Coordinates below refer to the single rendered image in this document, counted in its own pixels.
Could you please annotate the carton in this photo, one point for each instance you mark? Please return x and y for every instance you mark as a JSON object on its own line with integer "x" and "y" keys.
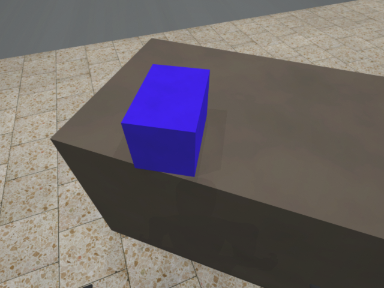
{"x": 164, "y": 124}

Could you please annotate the pedestal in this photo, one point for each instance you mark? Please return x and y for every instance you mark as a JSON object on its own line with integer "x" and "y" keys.
{"x": 289, "y": 184}

